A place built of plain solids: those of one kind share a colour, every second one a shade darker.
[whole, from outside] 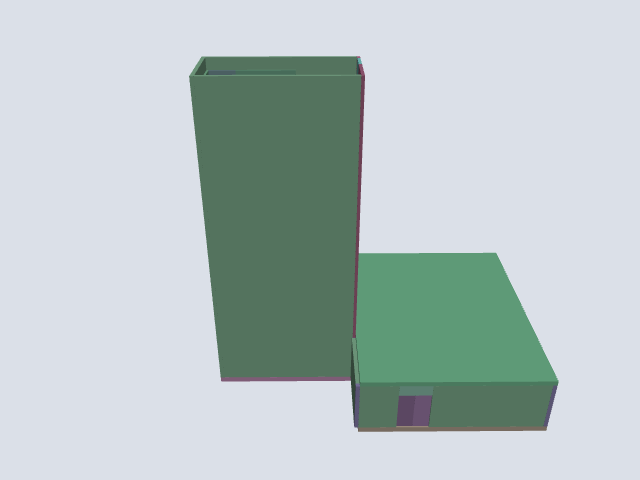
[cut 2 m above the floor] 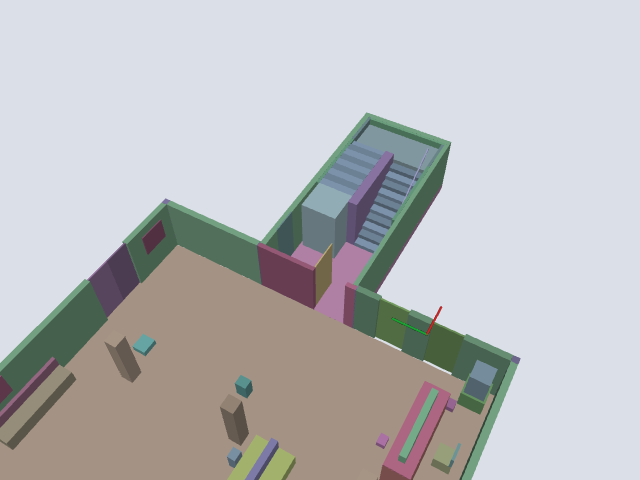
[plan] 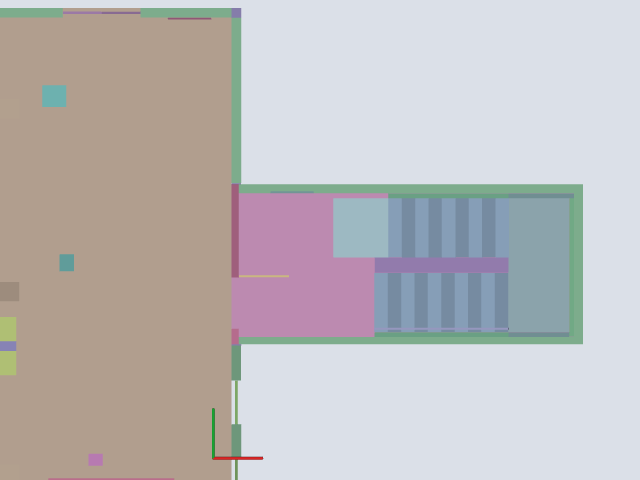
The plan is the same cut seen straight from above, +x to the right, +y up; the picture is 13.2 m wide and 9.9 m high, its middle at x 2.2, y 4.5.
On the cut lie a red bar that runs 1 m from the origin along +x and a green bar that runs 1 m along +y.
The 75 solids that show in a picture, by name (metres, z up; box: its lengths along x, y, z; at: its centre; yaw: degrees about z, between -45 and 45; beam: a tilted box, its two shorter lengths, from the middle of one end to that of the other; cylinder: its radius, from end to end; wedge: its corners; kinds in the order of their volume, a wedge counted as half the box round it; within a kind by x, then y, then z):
{
 "wall_1": {"box": [5.67, 0.2, 2.7], "at": [-5.94, 9.19, 1.35]},
 "wall_2": {"box": [6.15, 0.2, 2.7], "at": [-2.7, -2.31, 1.35]},
 "wall_3": {"box": [1.88, 0.2, 2.7], "at": [-0.56, 9.19, 1.35]},
 "wall_4": {"box": [0.2, 1.31, 2.7], "at": [0.47, -1.56, 1.35]},
 "wall_5": {"box": [0.2, 0.7, 2.7], "at": [0.47, 0.35, 1.35]},
 "wall_6": {"box": [0.2, 0.73, 2.7], "at": [0.47, 1.96, 1.35]},
 "wall_7": {"box": [0.2, 3.41, 2.7], "at": [0.47, 7.38, 1.35]},
 "wall_8": {"box": [6.92, 0.15, 16.4], "at": [3.98, 2.42, 8.2]},
 "wall_9": {"box": [6.92, 0.19, 16.4], "at": [3.98, 5.56, 8.2]},
 "wall_10": {"box": [0.19, 3.3, 16.4], "at": [7.53, 4.0, 8.2]},
 "lobby_floor_slab_1": {"box": [9.35, 11.7, 0.3], "at": [-4.3, 3.44, -0.15]},
 "lobby_ceiling_slab_1": {"box": [9.35, 11.7, 0.25], "at": [-4.3, 3.44, 2.82]},
 "wall_spine_wall_1": {"box": [2.77, 0.32, 15.12], "at": [4.71, 3.98, 7.56]},
 "tread_slab_1": {"box": [0.29, 1.22, 0.16], "at": [3.46, 3.21, 0.08]},
 "tread_slab_2": {"box": [0.29, 1.22, 0.32], "at": [3.74, 3.21, 0.16]},
 "tread_slab_3": {"box": [0.28, 1.22, 3.2], "at": [3.75, 4.75, 1.6]},
 "tread_slab_4": {"box": [0.28, 1.22, 0.48], "at": [4.02, 3.21, 0.24]},
 "tread_slab_5": {"box": [0.28, 1.22, 3.04], "at": [4.02, 4.75, 1.52]},
 "tread_slab_6": {"box": [0.28, 1.22, 0.64], "at": [4.29, 3.21, 0.32]},
 "tread_slab_7": {"box": [0.28, 1.22, 2.88], "at": [4.3, 4.75, 1.44]},
 "tread_slab_8": {"box": [0.29, 1.22, 0.8], "at": [4.57, 3.21, 0.4]},
 "tread_slab_9": {"box": [0.29, 1.22, 2.72], "at": [4.57, 4.75, 1.36]},
 "tread_slab_10": {"box": [0.29, 1.22, 0.96], "at": [4.84, 3.21, 0.48]},
 "tread_slab_11": {"box": [0.29, 1.22, 2.56], "at": [4.85, 4.75, 1.28]},
 "tread_slab_12": {"box": [0.28, 1.22, 1.12], "at": [5.12, 3.21, 0.56]},
 "tread_slab_13": {"box": [0.28, 1.22, 2.4], "at": [5.13, 4.75, 1.2]},
 "tread_slab_14": {"box": [0.29, 1.22, 1.28], "at": [5.39, 3.21, 0.64]},
 "tread_slab_15": {"box": [0.29, 1.22, 2.24], "at": [5.4, 4.75, 1.12]},
 "tread_slab_16": {"box": [0.29, 1.22, 1.44], "at": [5.67, 3.21, 0.72]},
 "tread_slab_17": {"box": [0.28, 1.22, 2.08], "at": [5.68, 4.75, 1.04]},
 "tread_slab_18": {"box": [0.29, 1.22, 1.6], "at": [5.95, 3.21, 0.8]},
 "tread_slab_19": {"box": [0.28, 1.22, 1.92], "at": [5.96, 4.75, 0.96]},
 "landing_slab_1": {"box": [1.14, 1.22, 3.36], "at": [3.04, 4.75, 1.68]},
 "landing_slab_2": {"box": [1.26, 2.76, 1.76], "at": [6.71, 3.98, 0.88]},
 "wall_wall_1": {"box": [2.77, 0.1, 15.83], "at": [4.71, 2.55, 7.91]},
 "wall_wall_2": {"box": [2.48, 0.1, 15.83], "at": [4.85, 5.41, 7.91]},
 "floor_slab_1": {"box": [7.25, 3.3, 0.3], "at": [4.0, 4.0, -0.15]},
 "wall_cheek_1": {"box": [0.15, 0.32, 16.4], "at": [0.45, 2.51, 8.2]},
 "wall_cheek_2": {"box": [0.15, 1.92, 16.4], "at": [0.45, 4.69, 8.2]},
 "wall_land_far_wall_1": {"box": [0.1, 2.86, 15.83], "at": [7.39, 3.93, 7.91]},
 "wall_land_wall_1": {"box": [1.25, 0.1, 15.83], "at": [6.71, 2.55, 7.91]},
 "wall_land_wall_2": {"box": [1.35, 0.1, 15.83], "at": [6.76, 5.41, 7.91]},
 "wall_head_1": {"box": [0.15, 1.06, 14.31], "at": [0.45, 3.2, 9.25]},
 "lobby_desk_body_1": {"box": [2.6, 0.75, 1.15], "at": [-2.11, -0.79, 0.57]},
 "lobby_island_seat_1": {"box": [3.0, 1.2, 0.45], "at": [-5.56, 2.31, 0.22]},
 "lobby_column_shaft_1": {"box": [0.4, 0.4, 2.7], "at": [-4.2, -0.33, 1.35]},
 "lobby_column_shaft_2": {"box": [0.4, 0.4, 2.7], "at": [-4.2, 3.44, 1.35]},
 "lobby_column_shaft_3": {"box": [0.4, 0.4, 2.7], "at": [-4.2, 7.2, 1.35]},
 "lobby_seats_seat_1": {"box": [2.4, 0.6, 0.45], "at": [-6.31, 8.79, 0.22]},
 "wallpost_1": {"box": [0.2, 0.2, 2.7], "at": [-8.88, 9.19, 1.35]},
 "wallpost_2": {"box": [0.2, 0.2, 2.7], "at": [0.47, -2.31, 1.35]},
 "wallpost_3": {"box": [0.2, 0.2, 2.7], "at": [0.47, 9.19, 1.35]},
 "lobby_planter_box_1": {"box": [0.7, 0.7, 0.65], "at": [-0.03, -1.71, 0.32]},
 "lobby_planter_plant_1": {"box": [0.58, 0.58, 0.9], "at": [-0.03, -1.71, 1.1]},
 "lobby_island_spine_1": {"box": [3.0, 0.2, 0.4], "at": [-5.56, 2.31, 0.65]},
 "lobby_lift_leaf_1": {"box": [0.06, 0.9, 2.1], "at": [0.47, -0.45, 1.05]},
 "lobby_lift_leaf_2": {"box": [0.06, 0.9, 2.1], "at": [0.47, 1.15, 1.05]},
 "wall_head_lobby_entrance_1": {"box": [1.6, 0.2, 0.6], "at": [-2.3, 9.19, 2.4]},
 "lobby_entrance_leaf_1": {"box": [0.8, 0.05, 2.1], "at": [-2.7, 9.19, 1.05]},
 "lobby_entrance_leaf_2": {"box": [0.8, 0.05, 2.1], "at": [-1.9, 9.19, 1.05]},
 "lobby_desk_screen_1": {"box": [2.04, 0.19, 0.35], "at": [-2.11, -0.79, 1.36]},
 "lobby_desk_chair_seat_1": {"box": [0.5, 0.5, 0.48], "at": [-2.11, -1.66, 0.24]},
 "lobby_left_box_1": {"box": [0.5, 0.45, 0.2], "at": [-3.28, 7.47, 0.1]},
 "lobby_left_box_2": {"box": [0.3, 0.35, 0.6], "at": [-3.02, 4.03, 0.3]},
 "lobby_seats_back_1": {"box": [2.4, 0.12, 0.35], "at": [-6.31, 9.03, 0.62]},
 "door_front_leaf_open_1": {"box": [1.04, 0.045, 2.08], "at": [1.04, 3.75, 1.05]},
 "door_leaf_1": {"box": [0.89, 0.045, 2.08], "at": [1.62, 5.48, 1.04]},
 "lobby_desk_counter_1": {"box": [2.6, 0.75, 0.04], "at": [-2.11, -0.79, 1.17]},
 "lobby_board_panel_1": {"box": [1.2, 0.04, 0.8], "at": [-7.04, 9.07, 1.5]},
 "lobby_board_panel_2": {"box": [0.9, 0.04, 0.8], "at": [-0.49, 9.07, 1.3]},
 "lobby_wet_floor_sign_body_1": {"box": [0.3, 0.25, 0.62], "at": [-4.83, 3.08, 0.31]},
 "lobby_parcel_box_1": {"box": [0.3, 0.25, 0.2], "at": [-2.43, -0.03, 0.1]},
 "lobby_parcel_box_2": {"box": [0.3, 0.25, 0.2], "at": [-0.55, -1.24, 0.1]},
 "lobby_desk_chair_back_1": {"box": [0.5, 0.08, 0.47], "at": [-2.11, -1.87, 0.71]},
 "handrail_rail_1": {"beam": [0.045, 0.045], "from": [3.33, 2.67, 1.13], "to": [6.09, 2.67, 2.73]}
}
